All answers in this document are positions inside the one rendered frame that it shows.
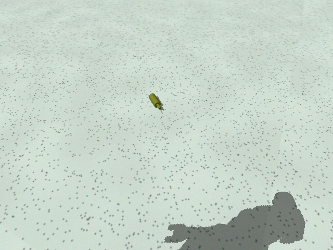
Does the bottle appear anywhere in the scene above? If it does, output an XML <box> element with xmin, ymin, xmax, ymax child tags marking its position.
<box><xmin>149</xmin><ymin>93</ymin><xmax>161</xmax><ymax>110</ymax></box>

